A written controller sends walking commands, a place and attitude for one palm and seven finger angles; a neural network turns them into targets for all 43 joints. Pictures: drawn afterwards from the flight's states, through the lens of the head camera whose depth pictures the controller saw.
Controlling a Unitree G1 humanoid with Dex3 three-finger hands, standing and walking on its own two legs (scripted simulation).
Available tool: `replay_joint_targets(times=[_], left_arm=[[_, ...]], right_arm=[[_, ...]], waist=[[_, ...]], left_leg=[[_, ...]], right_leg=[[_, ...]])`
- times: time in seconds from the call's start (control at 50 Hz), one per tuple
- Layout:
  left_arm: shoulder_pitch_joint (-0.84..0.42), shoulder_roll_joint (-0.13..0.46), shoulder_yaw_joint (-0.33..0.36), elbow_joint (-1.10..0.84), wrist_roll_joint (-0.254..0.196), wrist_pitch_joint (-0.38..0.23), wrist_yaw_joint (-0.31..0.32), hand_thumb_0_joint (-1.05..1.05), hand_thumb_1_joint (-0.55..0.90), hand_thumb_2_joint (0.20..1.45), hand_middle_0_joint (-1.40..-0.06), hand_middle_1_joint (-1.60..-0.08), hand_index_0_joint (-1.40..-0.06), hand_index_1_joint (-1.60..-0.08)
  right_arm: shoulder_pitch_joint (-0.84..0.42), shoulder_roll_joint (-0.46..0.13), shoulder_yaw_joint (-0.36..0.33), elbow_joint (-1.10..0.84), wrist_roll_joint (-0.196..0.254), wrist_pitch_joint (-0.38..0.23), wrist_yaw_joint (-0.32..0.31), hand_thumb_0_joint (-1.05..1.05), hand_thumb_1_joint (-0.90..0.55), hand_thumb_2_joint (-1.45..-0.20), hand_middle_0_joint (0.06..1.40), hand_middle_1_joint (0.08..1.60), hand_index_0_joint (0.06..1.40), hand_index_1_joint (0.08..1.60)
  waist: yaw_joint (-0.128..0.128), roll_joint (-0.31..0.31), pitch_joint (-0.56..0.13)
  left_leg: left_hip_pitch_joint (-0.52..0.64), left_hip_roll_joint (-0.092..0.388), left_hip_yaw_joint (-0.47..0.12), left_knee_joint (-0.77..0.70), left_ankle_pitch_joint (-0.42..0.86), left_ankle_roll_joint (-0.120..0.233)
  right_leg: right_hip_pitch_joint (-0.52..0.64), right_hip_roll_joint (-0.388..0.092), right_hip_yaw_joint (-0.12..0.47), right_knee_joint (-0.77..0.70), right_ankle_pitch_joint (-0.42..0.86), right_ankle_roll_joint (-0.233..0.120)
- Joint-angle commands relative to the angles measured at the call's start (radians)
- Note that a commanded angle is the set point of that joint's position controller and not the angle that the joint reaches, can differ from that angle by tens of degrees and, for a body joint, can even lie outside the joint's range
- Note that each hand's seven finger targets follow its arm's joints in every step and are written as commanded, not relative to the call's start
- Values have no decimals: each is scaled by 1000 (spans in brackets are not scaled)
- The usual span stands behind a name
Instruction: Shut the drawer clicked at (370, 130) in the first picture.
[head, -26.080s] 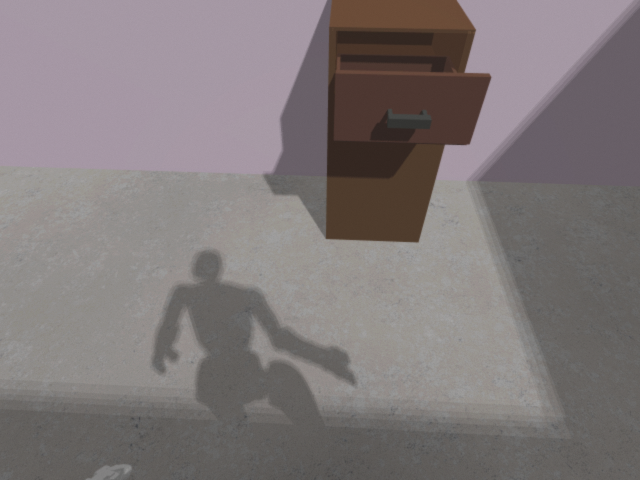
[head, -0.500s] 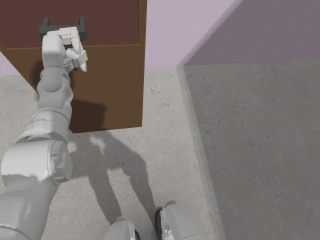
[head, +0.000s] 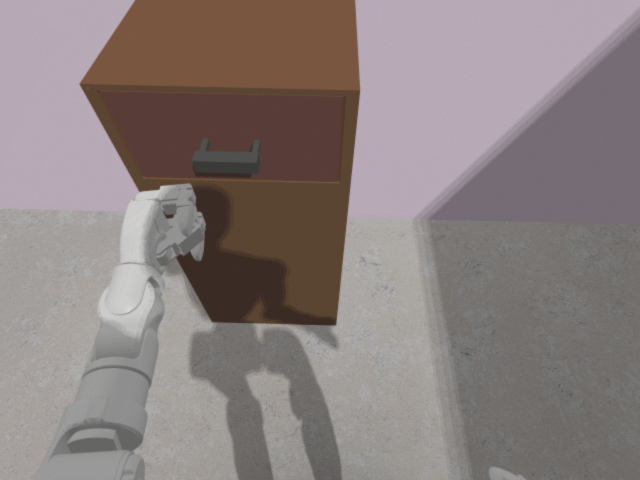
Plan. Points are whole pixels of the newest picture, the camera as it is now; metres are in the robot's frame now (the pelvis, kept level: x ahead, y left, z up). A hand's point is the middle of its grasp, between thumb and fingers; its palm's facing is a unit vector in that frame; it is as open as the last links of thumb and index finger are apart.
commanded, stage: draw the hand back to the body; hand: left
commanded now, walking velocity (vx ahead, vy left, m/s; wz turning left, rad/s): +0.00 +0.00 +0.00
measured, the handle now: (229, 153) +0.59 +0.15 +0.03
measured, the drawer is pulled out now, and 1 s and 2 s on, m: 0.00 0.00 0.00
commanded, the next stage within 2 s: step back with the hand held close in 1.00 s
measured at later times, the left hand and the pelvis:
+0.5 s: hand (78, 346) +0.23 +0.21 +0.15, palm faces +0.25 -0.93 -0.27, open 3.3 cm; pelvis -0.03 +0.00 +0.03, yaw +2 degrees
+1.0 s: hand out of the picture +0.13 +0.25 +0.19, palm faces +0.45 -0.81 -0.39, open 3.2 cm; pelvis -0.04 +0.00 +0.04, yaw +2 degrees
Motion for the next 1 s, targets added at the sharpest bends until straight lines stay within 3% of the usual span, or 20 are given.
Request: replay_joint_targets(times=[0.0, 0.08, 0.1, 0.12, 0.14, 0.18, 0.22, 0.26, 0.34, 0.42, 0.56, 0.7, 0.76, 0.8, 0.84, 0.9, 0.98], left_arm=[[-190, 141, 9, -318, -20, 0, -20, 0, 900, 900, -1400, -1600, -1400, -1600], [-137, 171, 44, -432, -42, 54, -31, 0, 900, 900, -1400, -1600, -1400, -1600], [-139, 185, 57, -465, -50, 58, -33, 0, 900, 900, -1400, -1600, -1400, -1600], [-112, 215, -31, -552, 46, 75, 44, 0, 900, 900, -1400, -1600, -1400, -1600], [-77, 200, -22, -580, 53, 96, 89, 0, 900, 900, -1400, -1600, -1400, -1600], [6, 167, -47, -601, 63, 134, 125, 0, 900, 900, -1400, -1600, -1400, -1600], [32, 191, -28, -637, 76, 154, 156, 0, 900, 900, -1400, -1600, -1400, -1600], [90, 192, -19, -680, 82, 171, 177, 0, 900, 900, -1400, -1600, -1400, -1600], [193, 182, -18, -758, 86, 190, 197, 0, 900, 900, -1400, -1600, -1400, -1600], [260, 189, -9, -858, 92, 190, 213, 0, 900, 900, -1400, -1600, -1400, -1600], [491, 233, 86, -1031, 95, 169, 228, 0, 900, 900, -1400, -1600, -1400, -1600], [735, 254, 166, -1141, 92, 161, 234, 0, 900, 900, -1400, -1600, -1400, -1600], [800, 273, 204, -1223, 94, 147, 243, 0, 900, 900, -1400, -1600, -1400, -1600], [854, 287, 236, -1236, 94, 146, 247, 0, 900, 900, -1400, -1600, -1400, -1600], [830, 238, 184, -1210, 100, 146, 245, 0, 900, 900, -1400, -1600, -1400, -1600], [788, 217, 155, -1184, 109, 146, 250, 0, 900, 900, -1400, -1600, -1400, -1600], [772, 249, 183, -1218, 116, 136, 266, 0, 900, 900, -1400, -1600, -1400, -1600]], right_arm=[[43, -117, -43, -107, 11, -53, -18, 0, -900, -900, 200, 300, 200, 300], [-57, -109, -28, -145, 20, -70, -36, 0, -900, -900, 200, 300, 200, 300], [-76, -109, -25, -155, 22, -76, -42, 0, -900, -900, 200, 300, 200, 300], [-180, -82, -27, -161, 22, -62, -58, 0, -900, -900, 200, 300, 200, 300], [-181, -80, -24, -165, 21, -60, -71, 0, -900, -900, 200, 300, 200, 300], [-208, -78, -16, -159, 18, -62, -84, 0, -900, -900, 200, 300, 200, 300], [-224, -73, -6, -143, 16, -61, -95, 0, -900, -900, 200, 300, 200, 300], [-243, -67, 3, -140, 11, -62, -103, 0, -900, -900, 200, 300, 200, 300], [-286, -61, 16, -132, 5, -70, -112, 0, -900, -900, 200, 300, 200, 300], [-310, -60, 23, -126, -5, -92, -117, 0, -900, -900, 200, 300, 200, 300], [-315, -54, 19, -111, -23, -129, -111, 0, -900, -900, 200, 300, 200, 300], [-315, -63, 1, -105, -27, -156, -103, 0, -900, -900, 200, 300, 200, 300], [-301, -62, -4, -111, -24, -172, -105, 0, -900, -900, 200, 300, 200, 300], [-300, -63, -8, -111, -24, -184, -109, 0, -900, -900, 200, 300, 200, 300], [-293, -63, -7, -94, -25, -191, -110, 0, -900, -900, 200, 300, 200, 300], [-286, -71, -12, -81, -24, -202, -115, 0, -900, -900, 200, 300, 200, 300], [-280, -69, -12, -80, -27, -214, -123, 0, -900, -900, 200, 300, 200, 300]], waist=[[7, 32, -333], [25, -55, -280], [31, -52, -277], [62, -60, -241], [51, -74, -216], [61, -49, -164], [62, -37, -133], [70, -56, -115], [79, -26, -30], [83, -7, 19], [108, -4, 26], [120, -8, 107], [123, 6, 84], [130, 0, 104], [114, -3, 158], [101, -16, 207], [116, 12, 125]], left_leg=[[147, 28, -31, -76, 782, -28], [130, 16, -25, -131, 598, -23], [136, 14, -26, -142, 576, -21], [154, 14, -20, -198, 542, -20], [165, 19, -24, -225, 512, -21], [192, 22, -25, -256, 477, -19], [236, 25, -33, -286, 466, -19], [258, 23, -34, -318, 433, -18], [299, 24, -42, -377, 384, -18], [345, 28, -56, -425, 361, -19], [387, 30, -67, -460, 433, -28], [368, 41, -72, -464, 400, -30], [376, 44, -74, -457, 410, -33], [370, 46, -78, -455, 400, -36], [374, 44, -75, -456, 369, -29], [377, 44, -81, -454, 317, -20], [386, 41, -89, -462, 322, -25]], right_leg=[[393, -54, 68, -21, 680, 37], [454, -62, 66, -64, 592, 38], [466, -62, 68, -70, 573, 35], [517, -94, 113, -126, 514, 38], [528, -95, 107, -150, 480, 40], [530, -99, 105, -181, 438, 39], [538, -94, 102, -213, 404, 34], [571, -97, 100, -244, 374, 34], [586, -95, 97, -307, 300, 30], [590, -91, 88, -356, 242, 27], [662, -89, 80, -384, 290, 21], [636, -89, 91, -418, 237, 22], [645, -91, 93, -410, 244, 22], [631, -87, 97, -417, 227, 21], [584, -91, 100, -425, 191, 22], [533, -92, 99, -441, 130, 23], [583, -94, 88, -410, 142, 21]])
